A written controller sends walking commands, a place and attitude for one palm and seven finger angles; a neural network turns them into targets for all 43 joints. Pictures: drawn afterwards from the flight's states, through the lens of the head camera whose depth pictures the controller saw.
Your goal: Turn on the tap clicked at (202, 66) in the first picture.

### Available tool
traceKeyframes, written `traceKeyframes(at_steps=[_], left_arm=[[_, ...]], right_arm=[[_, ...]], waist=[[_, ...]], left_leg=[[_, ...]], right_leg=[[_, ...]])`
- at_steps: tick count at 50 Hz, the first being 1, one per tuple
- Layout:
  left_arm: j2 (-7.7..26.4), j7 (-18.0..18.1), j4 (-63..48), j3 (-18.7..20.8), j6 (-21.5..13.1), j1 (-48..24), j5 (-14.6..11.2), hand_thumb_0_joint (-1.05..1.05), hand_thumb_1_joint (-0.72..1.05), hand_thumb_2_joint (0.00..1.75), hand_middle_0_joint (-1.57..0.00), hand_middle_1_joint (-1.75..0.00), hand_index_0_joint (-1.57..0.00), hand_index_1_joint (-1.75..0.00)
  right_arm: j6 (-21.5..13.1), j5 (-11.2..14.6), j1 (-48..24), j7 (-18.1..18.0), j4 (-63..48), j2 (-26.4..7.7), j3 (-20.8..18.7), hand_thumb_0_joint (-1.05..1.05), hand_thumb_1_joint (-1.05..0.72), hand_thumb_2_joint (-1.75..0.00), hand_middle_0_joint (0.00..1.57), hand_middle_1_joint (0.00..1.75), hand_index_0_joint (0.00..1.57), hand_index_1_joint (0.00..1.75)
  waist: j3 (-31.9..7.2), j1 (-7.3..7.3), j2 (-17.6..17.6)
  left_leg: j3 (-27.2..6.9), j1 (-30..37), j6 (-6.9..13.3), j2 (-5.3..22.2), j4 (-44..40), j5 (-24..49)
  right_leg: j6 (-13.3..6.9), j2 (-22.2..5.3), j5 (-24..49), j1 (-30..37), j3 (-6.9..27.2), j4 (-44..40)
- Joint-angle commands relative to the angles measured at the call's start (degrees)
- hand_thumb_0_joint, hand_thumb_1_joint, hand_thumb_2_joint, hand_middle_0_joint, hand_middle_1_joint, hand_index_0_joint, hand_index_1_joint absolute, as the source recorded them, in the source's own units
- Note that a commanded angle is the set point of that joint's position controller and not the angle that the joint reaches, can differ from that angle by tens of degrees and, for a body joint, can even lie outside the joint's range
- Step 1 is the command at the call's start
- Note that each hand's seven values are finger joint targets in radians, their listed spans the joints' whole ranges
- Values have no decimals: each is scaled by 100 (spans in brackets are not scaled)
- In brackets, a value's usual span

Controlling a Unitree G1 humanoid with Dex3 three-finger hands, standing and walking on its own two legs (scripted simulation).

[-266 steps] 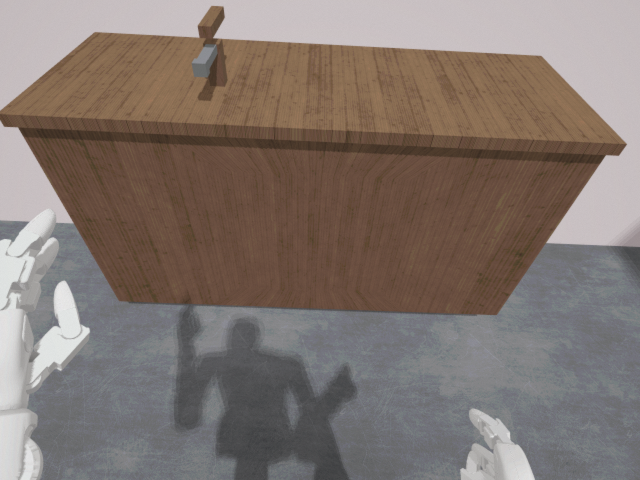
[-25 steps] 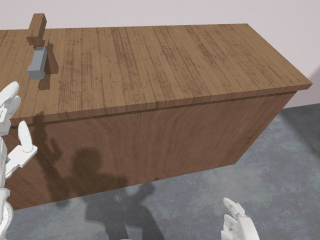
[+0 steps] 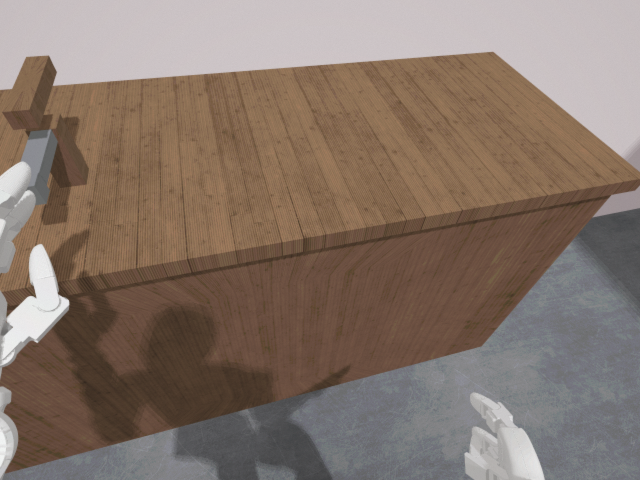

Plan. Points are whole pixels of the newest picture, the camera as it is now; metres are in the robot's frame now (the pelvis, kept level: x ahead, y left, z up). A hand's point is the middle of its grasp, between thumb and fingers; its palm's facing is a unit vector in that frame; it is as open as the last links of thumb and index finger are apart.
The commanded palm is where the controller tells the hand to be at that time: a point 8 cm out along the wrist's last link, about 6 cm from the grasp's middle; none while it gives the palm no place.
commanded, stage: shuffle to correct the standing spot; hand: left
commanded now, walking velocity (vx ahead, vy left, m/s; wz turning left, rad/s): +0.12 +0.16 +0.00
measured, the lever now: (28, 189) +0.38 +0.37 +0.15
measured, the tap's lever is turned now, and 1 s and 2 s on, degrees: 0 0 0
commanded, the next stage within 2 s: come to a stop and stand still in 0.30 s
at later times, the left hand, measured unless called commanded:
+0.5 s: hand (19, 276) +0.24 +0.29 +0.18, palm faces +0.41 -0.82 -0.39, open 7.5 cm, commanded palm +0.19 +0.33 +0.20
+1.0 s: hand (0, 238) +0.28 +0.34 +0.18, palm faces +0.41 -0.85 -0.34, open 7.5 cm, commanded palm +0.22 +0.37 +0.20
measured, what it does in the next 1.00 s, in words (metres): steps to the left: left foot, then right foot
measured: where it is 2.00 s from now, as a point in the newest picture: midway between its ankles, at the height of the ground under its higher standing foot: outside the picture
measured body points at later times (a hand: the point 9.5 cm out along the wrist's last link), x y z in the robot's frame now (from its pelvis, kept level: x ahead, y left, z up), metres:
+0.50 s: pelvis +0.03 +0.05 +0.00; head +0.05 +0.06 +0.45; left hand +0.22 +0.33 +0.20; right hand +0.19 -0.20 -0.08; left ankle +0.11 +0.20 -0.72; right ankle +0.01 -0.10 -0.72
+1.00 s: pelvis +0.06 +0.09 +0.02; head +0.07 +0.10 +0.47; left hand +0.26 +0.38 +0.20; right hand +0.24 -0.13 -0.05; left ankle +0.09 +0.19 -0.72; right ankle +0.04 -0.03 -0.72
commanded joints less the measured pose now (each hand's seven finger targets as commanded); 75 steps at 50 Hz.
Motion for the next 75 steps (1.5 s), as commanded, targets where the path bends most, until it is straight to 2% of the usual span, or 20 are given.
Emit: traceKeyframes(at_steps=[1,4,8,9,10,12,17,22,24,25,27,32,36,44,60,61,62,64,70,75], left_arm=[[1009,141,-1170,753,-408,-361,-74,0,90,90,-20,-30,-20,-30],[1060,82,-1505,750,-436,-522,-60,0,90,90,-20,-30,-20,-30],[864,136,-1076,685,-385,-76,9,0,90,90,-20,-30,-20,-30],[1066,168,-955,886,-392,84,18,0,90,90,-20,-30,-20,-30],[1140,186,-837,906,-388,103,-16,0,90,90,-20,-30,-20,-30],[965,159,-773,831,-409,-15,-155,0,90,90,-20,-30,-20,-30],[849,157,-806,631,-490,-262,39,0,90,90,-20,-30,-20,-30],[924,231,-1135,566,-372,-646,83,0,90,90,-20,-30,-20,-30],[975,215,-1442,679,-395,-792,22,0,90,90,-20,-30,-20,-30],[902,230,-1422,649,-412,-836,33,0,90,90,-20,-30,-20,-30],[957,189,-1094,776,-376,-762,-34,0,90,90,-20,-30,-20,-30],[867,146,-1493,668,-325,-140,18,0,90,90,-20,-30,-20,-30],[705,102,-940,529,-22,-136,-92,0,90,90,-20,-30,-20,-30],[761,132,-1162,237,39,-1009,9,0,90,90,-20,-30,-20,-30],[671,197,-761,265,41,-360,-67,0,90,90,-20,-30,-20,-30],[5170,109,-2120,3428,-580,-6253,869,0,90,90,-20,-30,-20,-30],[1614,-152,1146,1037,-329,-3011,321,0,90,90,-20,-30,-20,-30],[32,-252,727,-237,-287,-835,-64,0,90,90,-20,-30,-20,-30],[882,13,-949,526,-232,100,-48,0,90,90,-20,-30,-20,-30],[1106,65,-1047,891,-363,-558,-58,0,90,90,-20,-30,-20,-30]], right_arm=[[-246,46,-357,-45,-871,-651,-292,0,-90,-90,20,30,20,30],[-358,-80,-385,-15,-996,-623,-299,0,-90,-90,20,30,20,30],[-348,-46,-384,-23,-954,-692,-273,0,-90,-90,20,30,20,30],[-314,-43,-446,-65,-967,-681,-255,0,-90,-90,20,30,20,30],[-290,-32,-431,-73,-988,-585,-296,0,-90,-90,20,30,20,30],[-288,-58,-346,-42,-879,-781,-440,0,-90,-90,20,30,20,30],[-169,-80,-384,-40,-635,-510,-247,0,-90,-90,20,30,20,30],[-475,-97,-403,-216,-644,-402,-301,0,-90,-90,20,30,20,30],[-551,-46,-368,-320,-747,-603,-410,0,-90,-90,20,30,20,30],[-549,-30,-276,-304,-761,-659,-395,0,-90,-90,20,30,20,30],[-634,-66,-367,-234,-679,-537,-377,0,-90,-90,20,30,20,30],[-740,-100,-444,-52,-799,-497,-219,0,-90,-90,20,30,20,30],[-590,-124,-296,-76,-718,-404,-203,0,-90,-90,20,30,20,30],[-541,-78,-558,-290,-707,-504,-95,0,-90,-90,20,30,20,30],[-379,-68,-511,-368,-745,-595,-173,0,-90,-90,20,30,20,30],[-613,-307,125,-280,-843,-894,-314,0,-90,-90,20,30,20,30],[-604,-72,-345,-238,-370,-113,-27,0,-90,-90,20,30,20,30],[-751,82,-299,-58,-734,-584,-360,0,-90,-90,20,30,20,30],[-728,-5,-527,14,-967,-637,-316,0,-90,-90,20,30,20,30],[-692,-54,-583,-230,-917,-608,-245,0,-90,-90,20,30,20,30]], waist=[[-1020,-160,770],[-707,-136,1476],[-684,36,915],[-946,172,348],[-1149,133,-984],[-231,68,-780],[-153,-26,-481],[-317,36,-478],[-500,-57,813],[-799,-19,1331],[-772,-31,1600],[-754,99,1216],[-247,43,-850],[-1095,84,1167],[-762,55,345],[778,136,-403],[-544,26,-431],[-1017,204,1149],[-968,179,-262],[-412,55,481]], left_leg=[[-675,1147,77,536,-769,3538],[-1916,2097,421,1471,-1598,4177],[-913,239,166,1077,-1050,2942],[-572,-718,57,803,-130,2360],[-48,-1846,-145,174,1580,1161],[-830,-2498,-428,370,3426,-633],[-327,-1384,-401,827,1659,447],[716,826,-409,195,-849,1171],[-601,1598,-98,967,-1552,1651],[-1745,1647,349,1671,-2008,2337],[-2198,1056,632,1973,-2523,1731],[-835,-297,59,1397,-1964,93],[-74,-36,-521,390,-65,505],[-979,1440,-223,1062,-1890,3363],[-328,825,-395,538,-1907,1912],[-288,-210,-203,791,-1141,1947],[-419,900,-204,350,-1443,2308],[-120,1363,-220,592,-1417,2594],[-407,747,-232,663,-1614,1540],[-622,493,-191,692,-1997,512]], right_leg=[[-352,-196,3428,-288,-21,824],[-238,234,-540,-1890,-367,1455],[-376,98,790,244,-583,-646],[-552,-241,1746,1527,-86,-1105],[-1153,-1548,1987,2228,1845,-1499],[-1715,-2553,1266,817,3234,-2124],[-1062,-1575,2671,-120,663,-1761],[-606,-882,1463,-540,-50,-1124],[-160,-170,995,-1144,-407,368],[-62,231,-65,-1316,-451,1409],[-115,188,-692,-1272,29,1885],[-216,235,794,553,-93,-910],[-933,-848,300,-670,1810,-2416],[-147,323,1954,-146,-39,-776],[-207,131,2323,264,110,-1949],[6,-386,2541,-956,634,-2566],[-538,-428,2429,-631,687,-1948],[-337,-266,3109,171,567,-1471],[-278,-125,1823,316,344,-1611],[-327,-39,1006,-38,362,-1751]])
